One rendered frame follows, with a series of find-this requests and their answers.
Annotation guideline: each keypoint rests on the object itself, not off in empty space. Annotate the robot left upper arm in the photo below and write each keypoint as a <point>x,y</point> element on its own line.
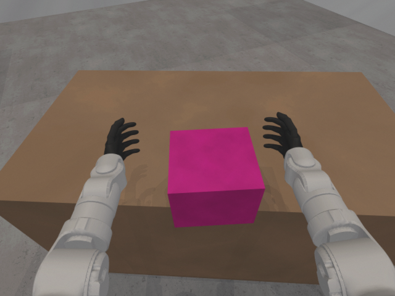
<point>74,272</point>

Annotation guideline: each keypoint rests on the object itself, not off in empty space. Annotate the carton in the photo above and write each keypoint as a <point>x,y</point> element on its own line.
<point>213,177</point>

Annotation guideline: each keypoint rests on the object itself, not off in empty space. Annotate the robot left hand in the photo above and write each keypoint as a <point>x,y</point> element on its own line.
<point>115,144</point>

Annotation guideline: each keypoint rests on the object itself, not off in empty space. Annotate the robot left forearm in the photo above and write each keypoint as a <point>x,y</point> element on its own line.
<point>90,224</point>

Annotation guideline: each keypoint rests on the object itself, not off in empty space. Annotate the robot right hand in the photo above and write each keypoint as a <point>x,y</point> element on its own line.
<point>289,137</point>

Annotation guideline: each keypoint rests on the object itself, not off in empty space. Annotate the pedestal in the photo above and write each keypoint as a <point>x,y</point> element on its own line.
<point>340,117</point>

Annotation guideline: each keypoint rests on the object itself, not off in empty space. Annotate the robot right upper arm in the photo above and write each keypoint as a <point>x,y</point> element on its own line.
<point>354,267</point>

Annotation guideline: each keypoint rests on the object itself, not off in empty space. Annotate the robot right forearm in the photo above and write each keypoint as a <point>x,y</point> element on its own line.
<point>329,220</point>

